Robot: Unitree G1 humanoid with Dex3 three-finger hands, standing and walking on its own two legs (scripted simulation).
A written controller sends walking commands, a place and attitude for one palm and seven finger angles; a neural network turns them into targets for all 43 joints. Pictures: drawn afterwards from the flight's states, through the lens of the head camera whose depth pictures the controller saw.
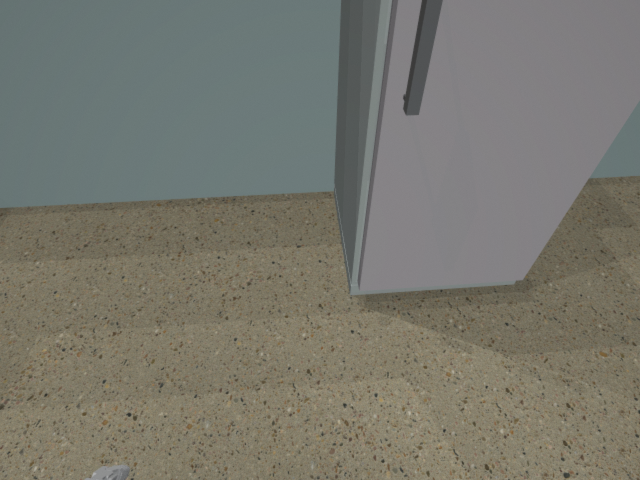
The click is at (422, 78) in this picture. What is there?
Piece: fridge door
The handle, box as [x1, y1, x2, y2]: [403, 0, 442, 114]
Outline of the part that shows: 442,0 422,0 407,89 406,93 403,96 403,109 406,114 418,114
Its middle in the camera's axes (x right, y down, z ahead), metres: +0.19 -0.39 +0.73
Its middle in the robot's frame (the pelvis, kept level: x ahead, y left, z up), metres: +0.83 -0.15 +0.21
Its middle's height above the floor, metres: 0.98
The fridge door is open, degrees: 0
